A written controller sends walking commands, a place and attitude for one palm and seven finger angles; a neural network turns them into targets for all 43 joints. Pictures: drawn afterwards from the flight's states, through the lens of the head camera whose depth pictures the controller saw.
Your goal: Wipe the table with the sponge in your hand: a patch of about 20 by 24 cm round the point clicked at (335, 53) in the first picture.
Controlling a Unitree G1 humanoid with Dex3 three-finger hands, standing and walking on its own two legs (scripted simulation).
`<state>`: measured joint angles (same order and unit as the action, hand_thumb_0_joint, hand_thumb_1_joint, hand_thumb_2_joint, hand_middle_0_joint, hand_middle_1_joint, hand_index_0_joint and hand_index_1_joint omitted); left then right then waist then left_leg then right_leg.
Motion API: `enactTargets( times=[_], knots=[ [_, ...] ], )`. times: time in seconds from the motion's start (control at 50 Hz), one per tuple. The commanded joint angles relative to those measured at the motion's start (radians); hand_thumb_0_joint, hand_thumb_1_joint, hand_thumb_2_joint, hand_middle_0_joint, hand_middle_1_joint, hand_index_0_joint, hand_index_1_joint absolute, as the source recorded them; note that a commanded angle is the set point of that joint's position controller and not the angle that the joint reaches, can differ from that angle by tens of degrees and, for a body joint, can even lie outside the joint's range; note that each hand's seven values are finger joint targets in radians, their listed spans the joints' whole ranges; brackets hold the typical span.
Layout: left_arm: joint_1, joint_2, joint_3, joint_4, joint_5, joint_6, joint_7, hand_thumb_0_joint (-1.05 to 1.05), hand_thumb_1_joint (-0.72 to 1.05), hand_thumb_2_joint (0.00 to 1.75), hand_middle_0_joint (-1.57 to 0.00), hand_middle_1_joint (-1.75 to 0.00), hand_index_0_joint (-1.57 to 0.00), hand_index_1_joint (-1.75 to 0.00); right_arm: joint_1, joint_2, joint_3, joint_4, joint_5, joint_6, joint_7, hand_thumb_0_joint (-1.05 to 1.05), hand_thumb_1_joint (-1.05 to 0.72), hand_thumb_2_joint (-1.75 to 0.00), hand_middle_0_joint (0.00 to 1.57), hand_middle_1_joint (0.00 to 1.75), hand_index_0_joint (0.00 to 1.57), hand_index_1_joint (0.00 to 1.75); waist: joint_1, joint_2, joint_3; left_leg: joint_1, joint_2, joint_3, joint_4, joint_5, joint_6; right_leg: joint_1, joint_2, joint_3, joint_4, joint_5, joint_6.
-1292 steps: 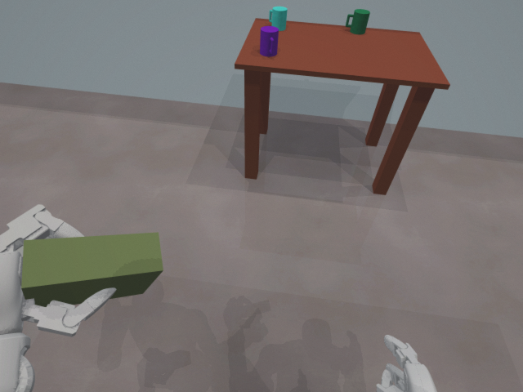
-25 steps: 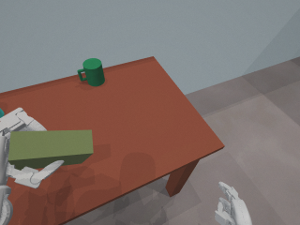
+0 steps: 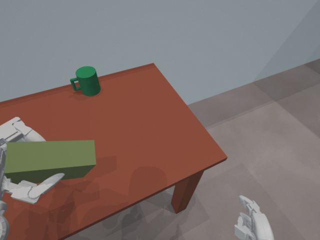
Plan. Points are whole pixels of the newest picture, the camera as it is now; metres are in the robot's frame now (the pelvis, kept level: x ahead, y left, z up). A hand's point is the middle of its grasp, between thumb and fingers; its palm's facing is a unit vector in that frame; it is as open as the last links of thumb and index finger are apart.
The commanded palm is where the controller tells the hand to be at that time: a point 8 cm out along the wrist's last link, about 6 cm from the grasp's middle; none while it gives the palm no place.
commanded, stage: come to a stop and stand still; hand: left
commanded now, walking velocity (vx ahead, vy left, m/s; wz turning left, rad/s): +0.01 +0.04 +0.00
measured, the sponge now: (65, 162) +0.24 +0.20 +0.13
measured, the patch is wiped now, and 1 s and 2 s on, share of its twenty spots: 0.00 0.00 0.00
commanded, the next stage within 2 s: look again from close up in 1.98 s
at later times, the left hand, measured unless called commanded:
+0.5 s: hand out of the picture +0.16 +0.28 +0.15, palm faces +0.39 -0.84 -0.38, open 9.1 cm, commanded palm +0.12 +0.31 +0.18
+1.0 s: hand out of the picture +0.17 +0.36 +0.16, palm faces +0.44 -0.82 -0.37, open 9.1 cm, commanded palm +0.12 +0.39 +0.18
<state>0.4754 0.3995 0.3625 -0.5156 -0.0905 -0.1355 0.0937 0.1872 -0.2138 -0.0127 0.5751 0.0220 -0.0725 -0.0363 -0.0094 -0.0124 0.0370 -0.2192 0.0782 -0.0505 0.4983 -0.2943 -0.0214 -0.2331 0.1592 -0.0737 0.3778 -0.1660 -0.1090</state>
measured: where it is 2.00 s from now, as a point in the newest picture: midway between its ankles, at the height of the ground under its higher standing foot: outside the picture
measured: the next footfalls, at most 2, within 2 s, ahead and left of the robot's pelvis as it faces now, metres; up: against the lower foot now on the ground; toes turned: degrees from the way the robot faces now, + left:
left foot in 0.52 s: +0.01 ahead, +0.15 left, +0.00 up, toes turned +0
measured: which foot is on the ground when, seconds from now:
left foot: down 0.00-0.26, up 0.28-0.50, down 0.52-1.00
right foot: down 0.00-1.00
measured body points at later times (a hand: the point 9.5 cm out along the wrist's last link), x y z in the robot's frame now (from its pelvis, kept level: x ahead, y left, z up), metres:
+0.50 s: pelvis -0.04 +0.03 +0.00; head -0.02 +0.04 +0.45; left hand +0.14 +0.32 +0.17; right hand +0.12 -0.19 -0.08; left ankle -0.03 +0.15 -0.72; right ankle +0.02 -0.01 -0.74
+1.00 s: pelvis -0.03 +0.10 +0.00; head -0.01 +0.13 +0.45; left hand +0.14 +0.40 +0.18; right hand +0.14 -0.10 -0.08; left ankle -0.03 +0.15 -0.74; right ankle +0.02 -0.01 -0.74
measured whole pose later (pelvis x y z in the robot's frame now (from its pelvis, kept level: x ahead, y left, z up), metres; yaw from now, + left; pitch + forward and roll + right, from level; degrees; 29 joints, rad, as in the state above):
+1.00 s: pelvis -0.03 +0.10 +0.00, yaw +2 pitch -3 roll -1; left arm 0.38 0.35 0.35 -0.44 0.00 -0.25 0.07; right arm 0.26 -0.17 0.04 0.61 0.00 -0.19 0.00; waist 0.06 -0.04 0.09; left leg -0.18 -0.09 0.02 0.47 -0.25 0.10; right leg -0.23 0.02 -0.04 0.43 -0.15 -0.01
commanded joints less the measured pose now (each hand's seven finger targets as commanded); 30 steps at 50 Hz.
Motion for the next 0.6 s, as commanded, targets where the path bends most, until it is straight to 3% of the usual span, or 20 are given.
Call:
enactTargets(
  times=[0.0, 0.06, 0.08, 0.1, 0.12, 0.14, 0.16, 0.18, 0.2, 0.22, 0.24, 0.26, 0.3, 0.32, 0.34, 0.38, 0.44, 0.52, 0.54, 0.58],
  knots=[
    [-0.009, 0.156, 0.132, -0.181, 0.0, -0.066, 0.039, 0.0, 0.1, 1.3, -1.2, -1.6, -1.2, -1.6, -0.088, -0.113, -0.029, -0.16, 0.009, -0.038, -0.004, 0.0, -0.9, -0.9, 0.2, 0.3, 0.2, 0.3, 0.014, 0.023, -0.173, -0.029, -0.026, 0.022, 0.007, 0.074, 0.058, 0.151, -0.275, 0.239, -0.158, 0.124, 0.195],
    [0.003, 0.147, 0.117, -0.179, 0.003, -0.067, 0.039, 0.0, 0.1, 1.3, -1.2, -1.6, -1.2, -1.6, -0.094, -0.112, -0.022, -0.153, 0.01, -0.033, -0.006, 0.0, -0.9, -0.9, 0.2, 0.3, 0.2, 0.3, 0.014, 0.008, -0.176, 0.015, -0.024, 0.014, -0.002, 0.077, 0.065, 0.11, -0.284, 0.236, -0.179, 0.081, 0.191],
    [-1.015, 0.941, 0.657, -0.388, 0.129, -0.166, 0.025, 0.0, 0.1, 1.3, -1.2, -1.6, -1.2, -1.6, 0.149, -0.122, -0.064, -0.045, -0.01, -0.113, -0.017, 0.0, -0.9, -0.9, 0.2, 0.3, 0.2, 0.3, -0.021, -0.119, 0.062, 0.062, -0.123, 0.257, -0.033, 0.076, 0.0, -0.097, -0.118, 0.085, -0.282, 0.437, 0.485],
    [-0.535, 0.365, 0.273, 0.135, 0.043, -0.148, -0.032, 0.0, 0.1, 1.3, -1.2, -1.6, -1.2, -1.6, 0.062, -0.066, -0.046, -0.058, -0.009, -0.127, -0.01, 0.0, -0.9, -0.9, 0.2, 0.3, 0.2, 0.3, -0.024, 0.001, -0.171, 0.081, -0.039, 0.173, -0.159, 0.157, 0.075, 0.074, -0.108, -0.016, 0.034, 0.494, 0.446],
    [-0.214, 0.304, 0.285, 0.144, 0.016, -0.139, -0.011, 0.0, 0.1, 1.3, -1.2, -1.6, -1.2, -1.6, 0.018, -0.12, -0.075, -0.136, 0.004, -0.128, -0.002, 0.0, -0.9, -0.9, 0.2, 0.3, 0.2, 0.3, 0.051, 0.135, -0.114, 0.035, 0.022, 0.124, -0.096, 0.226, 0.098, 0.082, -0.139, 0.097, 0.218, 0.58, 0.432],
    [-0.127, 0.143, 0.15, 0.201, 0.002, -0.103, -0.013, 0.0, 0.1, 1.3, -1.2, -1.6, -1.2, -1.6, -0.04, -0.141, -0.081, -0.126, 0.012, -0.114, 0.009, 0.0, -0.9, -0.9, 0.2, 0.3, 0.2, 0.3, 0.045, 0.342, -0.211, 0.033, 0.103, 0.067, -0.083, 0.267, 0.127, 0.115, -0.191, 0.107, 0.41, 0.467, 0.293],
    [-0.161, 0.167, 0.126, 0.055, 0.022, -0.105, -0.022, 0.0, 0.1, 1.3, -1.2, -1.6, -1.2, -1.6, -0.06, -0.124, -0.071, -0.168, -0.009, -0.099, 0.013, 0.0, -0.9, -0.9, 0.2, 0.3, 0.2, 0.3, 0.069, 0.402, -0.214, -0.077, 0.144, 0.016, -0.06, 0.327, 0.126, 0.139, -0.228, 0.139, 0.43, 0.118, 0.174],
    [-0.18, 0.158, 0.104, -0.034, 0.031, -0.119, -0.031, 0.0, 0.1, 1.3, -1.2, -1.6, -1.2, -1.6, -0.052, -0.11, -0.059, -0.17, -0.003, -0.098, 0.027, 0.0, -0.9, -0.9, 0.2, 0.3, 0.2, 0.3, 0.071, 0.35, -0.188, -0.123, 0.091, 0.06, -0.056, 0.268, 0.095, 0.17, -0.214, 0.129, 0.271, -0.008, 0.135],
    [-0.142, 0.136, 0.085, -0.064, 0.024, -0.132, -0.033, 0.0, 0.1, 1.3, -1.2, -1.6, -1.2, -1.6, -0.044, -0.104, -0.049, -0.176, 0.012, -0.109, 0.039, 0.0, -0.9, -0.9, 0.2, 0.3, 0.2, 0.3, 0.073, 0.192, -0.187, -0.17, 0.03, 0.105, 0.002, 0.121, 0.074, 0.24, -0.226, 0.172, 0.157, 0.054, 0.145],
    [-0.074, 0.14, 0.069, -0.071, 0.025, -0.135, -0.027, 0.0, 0.1, 1.3, -1.2, -1.6, -1.2, -1.6, -0.038, -0.096, -0.044, -0.19, 0.018, -0.12, 0.045, 0.0, -0.9, -0.9, 0.2, 0.3, 0.2, 0.3, 0.077, -0.01, -0.175, -0.197, -0.051, 0.114, 0.133, 0.004, 0.06, 0.216, -0.274, 0.269, 0.045, 0.054, 0.155],
    [0.016, 0.129, 0.056, -0.055, 0.019, -0.133, -0.015, 0.0, 0.1, 1.3, -1.2, -1.6, -1.2, -1.6, -0.039, -0.084, -0.033, -0.178, 0.025, -0.126, 0.05, 0.0, -0.9, -0.9, 0.2, 0.3, 0.2, 0.3, 0.074, -0.132, -0.155, -0.175, -0.107, 0.112, 0.21, -0.076, 0.059, 0.155, -0.317, 0.331, -0.08, 0.067, 0.145],
    [-0.006, 0.158, 0.064, -0.102, 0.019, -0.132, -0.011, 0.0, 0.1, 1.3, -1.2, -1.6, -1.2, -1.6, -0.032, -0.086, -0.028, -0.181, 0.016, -0.122, 0.042, 0.0, -0.9, -0.9, 0.2, 0.3, 0.2, 0.3, 0.067, -0.271, -0.119, -0.2, -0.111, 0.084, 0.306, -0.125, 0.056, 0.14, -0.373, 0.372, -0.135, 0.143, 0.138],
    [-0.086, 0.178, 0.121, -0.101, -0.001, -0.163, -0.001, 0.0, 0.1, 1.3, -1.2, -1.6, -1.2, -1.6, -0.008, -0.107, -0.031, -0.165, 0.011, -0.136, 0.031, 0.0, -0.9, -0.9, 0.2, 0.3, 0.2, 0.3, 0.052, -0.386, -0.153, -0.199, -0.101, 0.034, 0.43, -0.047, 0.039, 0.145, -0.381, 0.355, -0.164, 0.23, 0.235],
    [-0.096, 0.206, 0.164, -0.078, 0.001, -0.169, 0.011, 0.0, 0.1, 1.3, -1.2, -1.6, -1.2, -1.6, -0.023, -0.103, -0.033, -0.15, 0.009, -0.141, 0.019, 0.0, -0.9, -0.9, 0.2, 0.3, 0.2, 0.3, 0.052, -0.353, -0.16, -0.178, -0.093, 0.022, 0.425, -0.027, 0.033, 0.119, -0.368, 0.334, -0.173, 0.162, 0.232],
    [-0.119, 0.283, 0.239, -0.106, 0.008, -0.173, 0.03, 0.0, 0.1, 1.3, -1.2, -1.6, -1.2, -1.6, -0.062, -0.108, -0.025, -0.141, 0.013, -0.135, 0.012, 0.0, -0.9, -0.9, 0.2, 0.3, 0.2, 0.3, 0.061, -0.26, -0.171, -0.153, -0.082, 0.025, 0.388, -0.052, 0.035, 0.072, -0.377, 0.371, -0.182, 0.06, 0.179],
    [-0.168, 0.218, 0.192, -0.132, 0.011, -0.175, 0.034, 0.0, 0.1, 1.3, -1.2, -1.6, -1.2, -1.6, -0.063, -0.078, -0.01, -0.144, 0.0, -0.134, -0.013, 0.0, -0.9, -0.9, 0.2, 0.3, 0.2, 0.3, 0.051, -0.08, -0.13, -0.099, -0.083, 0.024, 0.238, -0.068, 0.044, 0.021, -0.38, 0.322, -0.178, -0.055, 0.075],
    [-0.259, 0.205, 0.159, -0.187, 0.025, -0.18, 0.052, 0.0, 0.1, 1.3, -1.2, -1.6, -1.2, -1.6, -0.071, -0.077, 0.0, -0.11, -0.019, -0.149, -0.017, 0.0, -0.9, -0.9, 0.2, 0.3, 0.2, 0.3, 0.044, 0.121, -0.112, 0.084, -0.11, 0.052, -0.041, -0.006, 0.064, -0.067, -0.336, 0.313, -0.205, -0.215, 0.074],
    [-0.287, 0.118, 0.057, -0.125, 0.038, -0.185, 0.042, 0.0, 0.1, 1.3, -1.2, -1.6, -1.2, -1.6, -0.033, -0.114, -0.022, -0.111, -0.008, -0.165, -0.007, 0.0, -0.9, -0.9, 0.2, 0.3, 0.2, 0.3, 0.06, 0.088, -0.112, 0.008, -0.02, -0.039, -0.142, 0.0, 0.102, 0.067, -0.26, 0.27, -0.137, -0.241, 0.173],
    [-0.257, 0.105, 0.05, -0.093, 0.038, -0.181, 0.035, 0.0, 0.1, 1.3, -1.2, -1.6, -1.2, -1.6, -0.057, -0.125, -0.027, -0.117, 0.002, -0.162, 0.003, 0.0, -0.9, -0.9, 0.2, 0.3, 0.2, 0.3, 0.059, 0.045, -0.103, -0.008, 0.002, -0.068, -0.162, -0.026, 0.106, 0.066, -0.247, 0.263, -0.123, -0.236, 0.177],
    [-0.224, 0.108, 0.035, -0.101, 0.048, -0.178, 0.026, 0.0, 0.1, 1.3, -1.2, -1.6, -1.2, -1.6, -0.05, -0.113, -0.012, -0.133, 0.001, -0.147, 0.001, 0.0, -0.9, -0.9, 0.2, 0.3, 0.2, 0.3, 0.041, 0.132, -0.059, -0.129, 0.0, -0.096, -0.244, -0.212, 0.094, 0.079, -0.22, 0.207, -0.073, -0.336, 0.118]
  ],
)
